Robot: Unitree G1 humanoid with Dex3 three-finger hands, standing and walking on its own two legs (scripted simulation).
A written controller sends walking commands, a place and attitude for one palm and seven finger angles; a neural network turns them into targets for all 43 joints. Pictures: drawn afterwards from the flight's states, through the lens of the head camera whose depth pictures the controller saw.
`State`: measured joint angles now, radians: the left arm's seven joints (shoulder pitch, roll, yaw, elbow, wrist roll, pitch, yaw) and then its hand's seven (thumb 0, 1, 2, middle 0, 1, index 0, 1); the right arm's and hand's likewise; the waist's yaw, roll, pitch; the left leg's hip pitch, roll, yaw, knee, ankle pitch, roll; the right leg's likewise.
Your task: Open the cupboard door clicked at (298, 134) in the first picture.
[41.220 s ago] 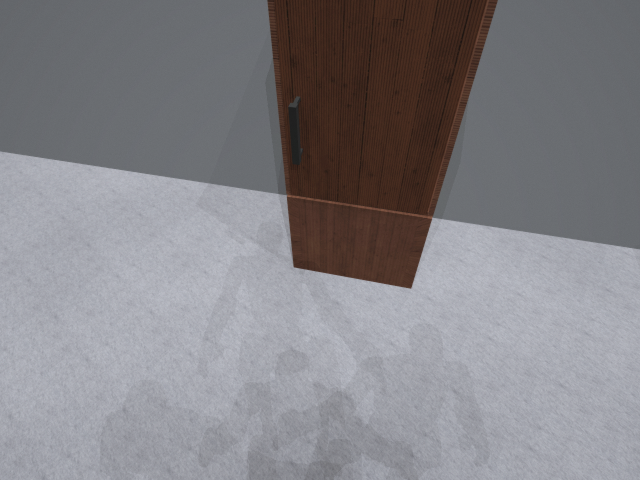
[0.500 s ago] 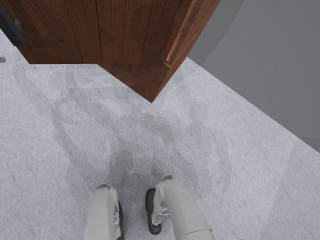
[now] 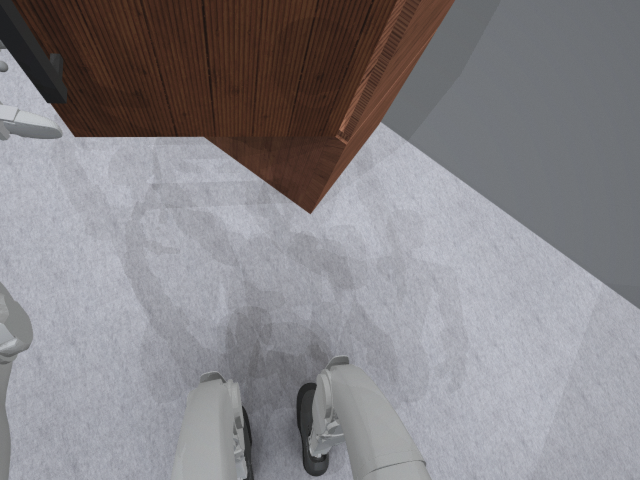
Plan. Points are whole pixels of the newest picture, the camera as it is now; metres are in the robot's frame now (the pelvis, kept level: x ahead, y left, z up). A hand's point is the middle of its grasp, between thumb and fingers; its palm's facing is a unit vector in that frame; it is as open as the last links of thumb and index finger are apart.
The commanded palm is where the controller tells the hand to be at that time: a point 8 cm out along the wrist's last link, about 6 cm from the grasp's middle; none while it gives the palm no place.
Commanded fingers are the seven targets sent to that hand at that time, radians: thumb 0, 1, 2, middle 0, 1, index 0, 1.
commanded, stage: slide the fingers in behind the handle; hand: left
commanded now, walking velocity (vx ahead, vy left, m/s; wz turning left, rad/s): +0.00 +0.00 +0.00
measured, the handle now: (19, 22) +0.59 +0.27 +0.05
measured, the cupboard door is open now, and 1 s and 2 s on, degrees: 42 41 48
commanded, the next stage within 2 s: close the thumb around the handle in 0.72 s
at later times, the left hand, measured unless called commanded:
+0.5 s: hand (44, 64) +0.55 +0.24 +0.04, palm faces +0.05 -1.00 -0.04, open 13.9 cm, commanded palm +0.53 +0.25 +0.04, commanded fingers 0.00 -0.50 0.30 -0.30 -1.20 -0.30 -1.20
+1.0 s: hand (46, 66) +0.54 +0.24 +0.05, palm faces +0.05 -1.00 -0.04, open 13.2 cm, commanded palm +0.53 +0.26 +0.04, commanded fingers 0.00 0.06 0.54 -0.34 -1.26 -0.34 -1.26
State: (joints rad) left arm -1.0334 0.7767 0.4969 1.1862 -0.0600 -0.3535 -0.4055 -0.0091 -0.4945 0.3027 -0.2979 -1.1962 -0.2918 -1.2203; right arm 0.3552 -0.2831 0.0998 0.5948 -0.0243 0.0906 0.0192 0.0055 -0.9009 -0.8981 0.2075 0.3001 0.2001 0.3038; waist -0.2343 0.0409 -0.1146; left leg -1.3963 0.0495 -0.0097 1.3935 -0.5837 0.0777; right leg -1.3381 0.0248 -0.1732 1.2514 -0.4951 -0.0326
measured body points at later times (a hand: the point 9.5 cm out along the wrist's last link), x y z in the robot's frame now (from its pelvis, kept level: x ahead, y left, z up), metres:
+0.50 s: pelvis +0.00 +0.00 +0.01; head +0.20 +0.05 +0.41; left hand +0.54 +0.29 +0.05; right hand +0.00 -0.27 -0.09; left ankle +0.02 +0.07 -0.60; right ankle +0.04 -0.11 -0.60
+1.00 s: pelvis +0.00 -0.01 +0.00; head +0.20 +0.03 +0.40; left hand +0.54 +0.29 +0.05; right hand +0.01 -0.28 -0.10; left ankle +0.02 +0.07 -0.60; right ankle +0.04 -0.11 -0.60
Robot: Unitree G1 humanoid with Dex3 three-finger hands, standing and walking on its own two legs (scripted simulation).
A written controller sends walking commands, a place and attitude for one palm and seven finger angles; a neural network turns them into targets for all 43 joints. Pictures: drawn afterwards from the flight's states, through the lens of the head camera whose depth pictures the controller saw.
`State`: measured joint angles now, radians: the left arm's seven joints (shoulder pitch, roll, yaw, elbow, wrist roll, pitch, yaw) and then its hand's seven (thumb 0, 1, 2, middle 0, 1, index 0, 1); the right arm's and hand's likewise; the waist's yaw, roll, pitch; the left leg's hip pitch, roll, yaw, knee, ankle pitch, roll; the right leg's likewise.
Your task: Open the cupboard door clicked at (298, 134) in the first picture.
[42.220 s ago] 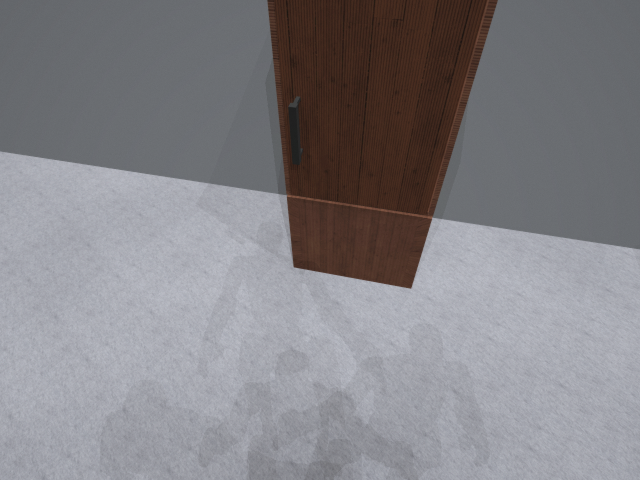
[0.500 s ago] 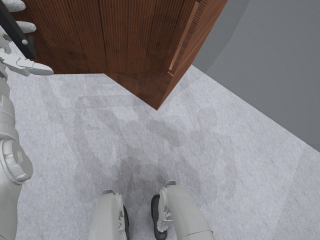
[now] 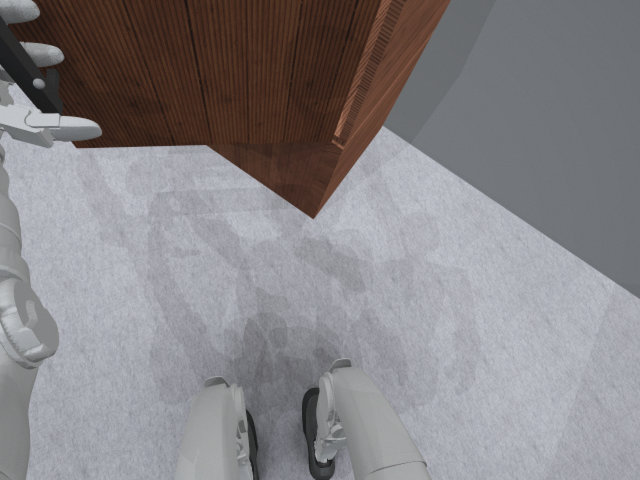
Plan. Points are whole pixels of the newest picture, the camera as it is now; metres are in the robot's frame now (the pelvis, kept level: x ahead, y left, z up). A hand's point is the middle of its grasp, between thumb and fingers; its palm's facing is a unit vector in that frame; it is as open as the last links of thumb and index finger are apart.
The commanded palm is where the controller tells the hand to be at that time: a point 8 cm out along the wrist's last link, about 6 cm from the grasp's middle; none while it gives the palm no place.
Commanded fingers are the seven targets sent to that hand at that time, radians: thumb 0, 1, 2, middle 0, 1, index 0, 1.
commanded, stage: close the thumb around the handle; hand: left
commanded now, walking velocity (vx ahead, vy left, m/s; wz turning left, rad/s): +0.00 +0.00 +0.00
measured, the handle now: (13, 40) +0.59 +0.27 +0.04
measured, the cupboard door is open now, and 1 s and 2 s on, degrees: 41 48 80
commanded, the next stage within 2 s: pull the door open along its arc in 0.52 s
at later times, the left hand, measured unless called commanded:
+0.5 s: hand (36, 82) +0.54 +0.25 +0.04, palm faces +0.04 -1.00 -0.02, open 5.5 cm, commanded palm +0.53 +0.27 +0.04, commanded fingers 0.00 0.90 0.90 -0.40 -1.35 -0.40 -1.35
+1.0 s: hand (39, 123) +0.50 +0.24 +0.04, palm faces +0.01 -1.00 -0.03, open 5.7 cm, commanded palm +0.43 +0.27 +0.04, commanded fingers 0.00 0.90 0.90 -0.40 -1.35 -0.40 -1.35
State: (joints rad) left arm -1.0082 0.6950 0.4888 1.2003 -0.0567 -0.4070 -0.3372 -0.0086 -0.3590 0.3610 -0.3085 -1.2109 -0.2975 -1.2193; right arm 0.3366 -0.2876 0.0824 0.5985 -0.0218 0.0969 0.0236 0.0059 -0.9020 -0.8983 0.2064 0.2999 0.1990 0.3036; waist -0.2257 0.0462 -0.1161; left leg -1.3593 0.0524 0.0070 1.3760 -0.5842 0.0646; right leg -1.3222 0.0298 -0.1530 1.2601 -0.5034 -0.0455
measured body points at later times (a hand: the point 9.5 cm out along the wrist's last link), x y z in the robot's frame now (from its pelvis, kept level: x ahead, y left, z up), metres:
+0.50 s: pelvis +0.00 +0.01 +0.00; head +0.20 +0.05 +0.40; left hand +0.54 +0.30 +0.05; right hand +0.00 -0.26 -0.10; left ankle +0.02 +0.08 -0.60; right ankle +0.04 -0.10 -0.60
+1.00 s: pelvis +0.01 +0.01 +0.02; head +0.19 +0.04 +0.43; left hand +0.49 +0.29 +0.05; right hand +0.04 -0.25 -0.09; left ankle +0.02 +0.08 -0.60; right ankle +0.04 -0.10 -0.60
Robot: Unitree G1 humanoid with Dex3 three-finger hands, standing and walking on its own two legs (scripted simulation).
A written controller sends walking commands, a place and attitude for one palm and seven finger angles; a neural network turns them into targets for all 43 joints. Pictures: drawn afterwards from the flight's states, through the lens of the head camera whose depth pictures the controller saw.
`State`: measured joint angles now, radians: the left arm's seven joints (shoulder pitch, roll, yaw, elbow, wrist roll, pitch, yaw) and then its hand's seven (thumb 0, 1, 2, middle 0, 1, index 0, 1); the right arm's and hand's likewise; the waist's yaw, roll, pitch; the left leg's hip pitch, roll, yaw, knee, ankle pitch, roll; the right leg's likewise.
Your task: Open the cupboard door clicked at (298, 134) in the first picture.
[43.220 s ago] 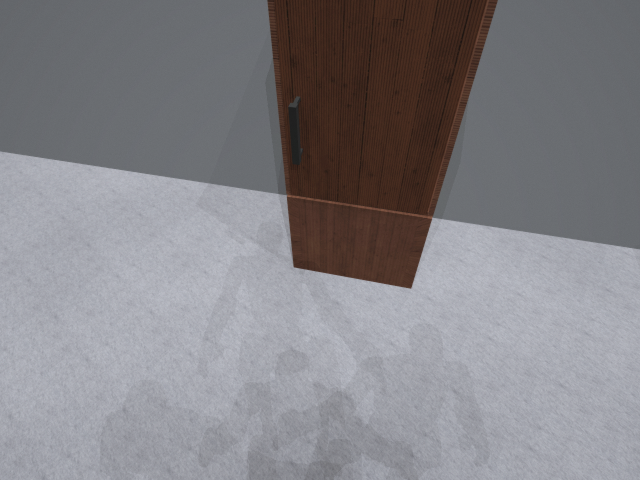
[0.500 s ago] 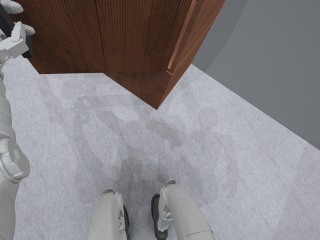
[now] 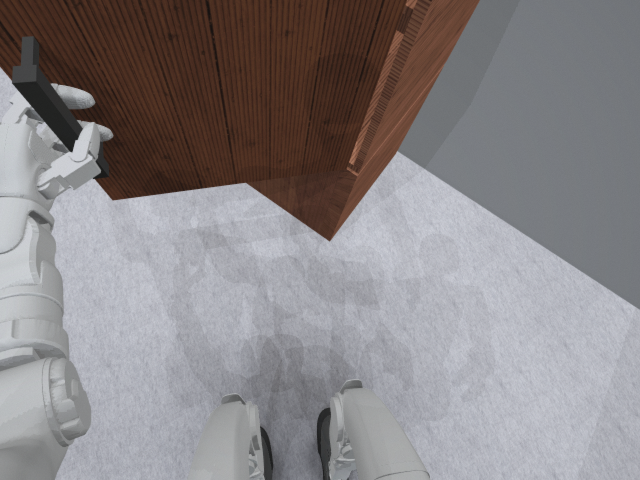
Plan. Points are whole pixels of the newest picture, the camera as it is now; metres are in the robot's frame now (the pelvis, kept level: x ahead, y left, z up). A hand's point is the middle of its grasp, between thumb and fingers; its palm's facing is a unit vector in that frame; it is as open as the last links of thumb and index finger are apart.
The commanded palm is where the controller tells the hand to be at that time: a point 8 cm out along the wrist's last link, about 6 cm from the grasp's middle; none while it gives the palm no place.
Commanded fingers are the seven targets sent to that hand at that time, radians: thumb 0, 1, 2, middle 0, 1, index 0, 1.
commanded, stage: pull the door open along its arc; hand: left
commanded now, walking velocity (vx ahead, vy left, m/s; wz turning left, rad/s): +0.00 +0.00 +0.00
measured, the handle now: (69, 117) +0.54 +0.26 +0.02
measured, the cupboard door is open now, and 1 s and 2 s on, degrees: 48 80 81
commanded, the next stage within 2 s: open thumb and fingers to let go in 0.52 s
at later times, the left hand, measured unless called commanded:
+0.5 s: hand (184, 303) +0.31 +0.12 +0.03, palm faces +0.38 -0.92 +0.01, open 5.9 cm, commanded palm +0.25 +0.19 +0.02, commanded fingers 0.00 0.90 0.90 -0.40 -1.35 -0.40 -1.35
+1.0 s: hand (196, 308) +0.31 +0.11 +0.02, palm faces +0.48 -0.88 -0.03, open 9.7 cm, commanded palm +0.26 +0.16 +0.02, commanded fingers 0.00 -0.50 0.30 -0.30 -1.20 -0.30 -1.20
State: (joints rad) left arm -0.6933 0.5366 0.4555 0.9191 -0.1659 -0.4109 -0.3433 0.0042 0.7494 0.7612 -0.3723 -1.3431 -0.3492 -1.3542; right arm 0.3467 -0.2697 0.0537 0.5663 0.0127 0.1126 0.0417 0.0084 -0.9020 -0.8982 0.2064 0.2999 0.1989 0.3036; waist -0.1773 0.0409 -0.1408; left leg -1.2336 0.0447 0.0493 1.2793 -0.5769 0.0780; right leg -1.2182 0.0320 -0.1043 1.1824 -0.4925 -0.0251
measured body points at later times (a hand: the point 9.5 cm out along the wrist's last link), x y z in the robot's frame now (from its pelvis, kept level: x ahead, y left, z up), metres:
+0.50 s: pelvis +0.01 -0.02 +0.01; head +0.12 -0.02 +0.45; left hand +0.29 +0.17 +0.03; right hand +0.22 -0.22 -0.10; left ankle +0.00 +0.07 -0.62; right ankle +0.03 -0.11 -0.62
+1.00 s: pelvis -0.01 -0.07 +0.00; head +0.10 -0.07 +0.44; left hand +0.28 +0.16 +0.03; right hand +0.15 -0.30 -0.12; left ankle +0.00 +0.07 -0.62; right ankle +0.03 -0.11 -0.62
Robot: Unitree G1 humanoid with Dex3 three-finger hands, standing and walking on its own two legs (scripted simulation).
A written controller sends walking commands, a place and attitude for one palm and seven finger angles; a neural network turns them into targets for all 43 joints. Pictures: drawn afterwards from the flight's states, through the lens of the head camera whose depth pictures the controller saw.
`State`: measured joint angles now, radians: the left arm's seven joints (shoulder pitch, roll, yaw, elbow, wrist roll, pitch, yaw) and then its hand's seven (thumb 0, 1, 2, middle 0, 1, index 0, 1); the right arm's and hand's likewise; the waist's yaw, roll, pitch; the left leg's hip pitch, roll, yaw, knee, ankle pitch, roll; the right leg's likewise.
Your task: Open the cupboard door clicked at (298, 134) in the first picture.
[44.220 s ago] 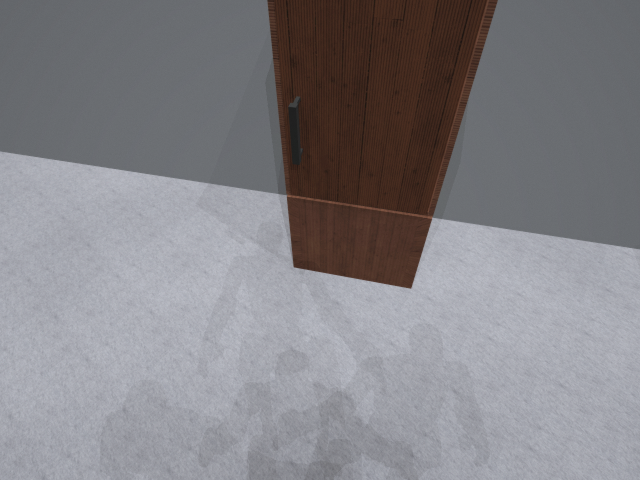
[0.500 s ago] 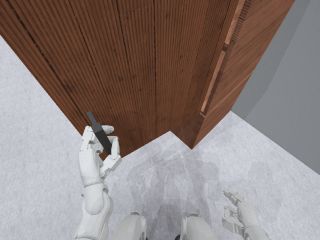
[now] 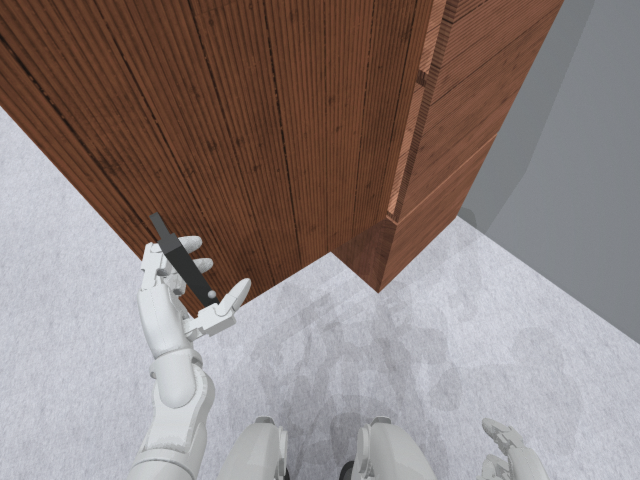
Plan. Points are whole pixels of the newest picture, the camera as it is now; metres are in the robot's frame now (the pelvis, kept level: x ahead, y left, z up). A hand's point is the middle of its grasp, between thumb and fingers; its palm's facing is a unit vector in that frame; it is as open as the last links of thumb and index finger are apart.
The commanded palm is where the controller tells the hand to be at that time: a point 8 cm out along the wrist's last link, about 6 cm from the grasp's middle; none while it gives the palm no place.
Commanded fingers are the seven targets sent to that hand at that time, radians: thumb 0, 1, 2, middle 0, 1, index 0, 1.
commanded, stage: open thumb and fingers to let go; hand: left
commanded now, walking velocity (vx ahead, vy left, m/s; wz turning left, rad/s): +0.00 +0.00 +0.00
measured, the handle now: (187, 266) +0.37 +0.18 +0.02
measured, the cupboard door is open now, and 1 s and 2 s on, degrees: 80 81 81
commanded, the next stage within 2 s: slide the hand sideways off the handle in 0.44 s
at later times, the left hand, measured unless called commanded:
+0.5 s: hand (212, 294) +0.34 +0.14 +0.01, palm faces +0.33 -0.94 -0.02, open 14.6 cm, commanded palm +0.30 +0.19 +0.01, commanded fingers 0.00 -0.50 0.30 -0.15 -0.30 -0.15 -0.30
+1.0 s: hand (198, 330) +0.29 +0.15 +0.01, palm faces -0.13 -0.99 -0.01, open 16.2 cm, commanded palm +0.27 +0.22 +0.01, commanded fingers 0.00 -0.50 0.30 -0.15 -0.30 -0.15 -0.30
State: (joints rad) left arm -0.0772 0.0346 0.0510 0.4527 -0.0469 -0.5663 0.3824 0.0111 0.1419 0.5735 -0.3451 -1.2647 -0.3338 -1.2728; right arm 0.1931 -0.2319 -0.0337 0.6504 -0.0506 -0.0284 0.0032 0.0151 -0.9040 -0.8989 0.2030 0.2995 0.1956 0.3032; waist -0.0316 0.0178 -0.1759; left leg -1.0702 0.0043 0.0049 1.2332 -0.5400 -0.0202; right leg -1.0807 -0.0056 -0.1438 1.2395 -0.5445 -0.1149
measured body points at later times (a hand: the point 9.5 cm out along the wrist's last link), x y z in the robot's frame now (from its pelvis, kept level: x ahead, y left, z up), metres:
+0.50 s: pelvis +0.00 +0.03 +0.00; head +0.10 +0.02 +0.44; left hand +0.31 +0.19 +0.02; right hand +0.15 -0.20 -0.13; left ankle +0.02 +0.13 -0.63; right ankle +0.03 -0.05 -0.63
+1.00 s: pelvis +0.00 +0.06 -0.01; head +0.09 +0.06 +0.43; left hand +0.29 +0.21 +0.01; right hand +0.16 -0.19 -0.10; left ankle +0.02 +0.13 -0.63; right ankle +0.03 -0.05 -0.63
